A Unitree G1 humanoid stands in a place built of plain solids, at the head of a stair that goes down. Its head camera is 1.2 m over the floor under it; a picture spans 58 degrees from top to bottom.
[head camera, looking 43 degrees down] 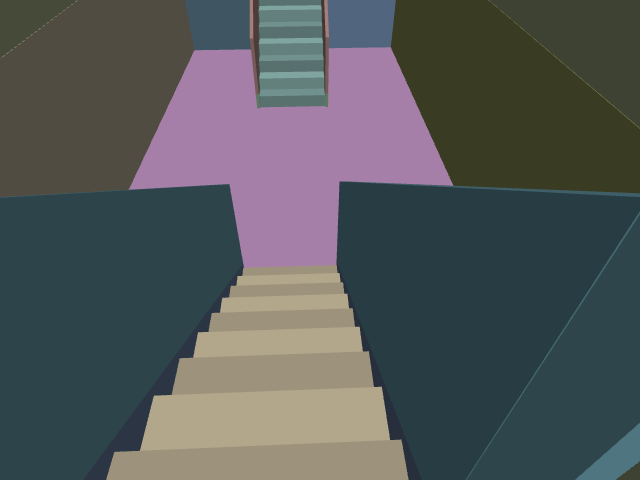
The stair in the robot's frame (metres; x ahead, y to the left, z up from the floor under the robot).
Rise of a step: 0.20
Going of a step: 0.29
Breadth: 0.91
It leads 2 degrees to the left of straight ahead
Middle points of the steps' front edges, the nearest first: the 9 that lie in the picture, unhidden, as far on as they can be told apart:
0.56 0.19 -0.20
0.85 0.20 -0.41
1.14 0.22 -0.61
1.43 0.23 -0.82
1.72 0.24 -1.02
2.01 0.25 -1.23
2.31 0.26 -1.43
2.60 0.28 -1.63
2.89 0.29 -1.84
